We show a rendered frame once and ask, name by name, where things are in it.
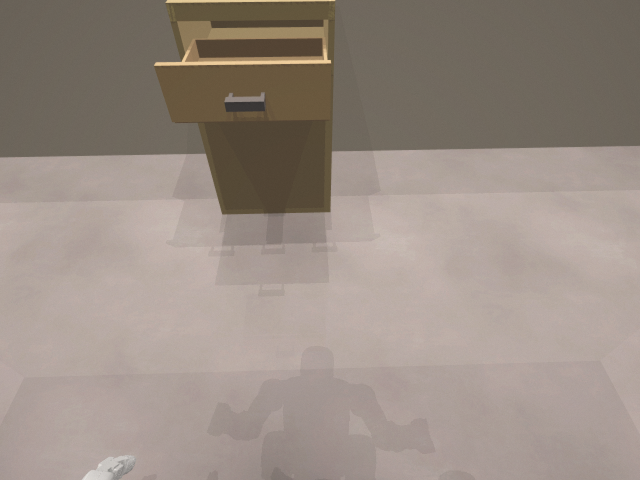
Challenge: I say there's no left robot hand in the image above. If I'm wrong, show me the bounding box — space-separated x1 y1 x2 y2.
82 455 136 480

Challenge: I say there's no handle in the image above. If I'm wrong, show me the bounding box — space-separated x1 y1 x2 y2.
224 92 266 112

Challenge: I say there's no drawer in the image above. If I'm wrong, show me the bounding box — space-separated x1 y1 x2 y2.
154 37 331 123

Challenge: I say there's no cabinet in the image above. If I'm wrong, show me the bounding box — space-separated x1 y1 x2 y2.
166 0 335 214

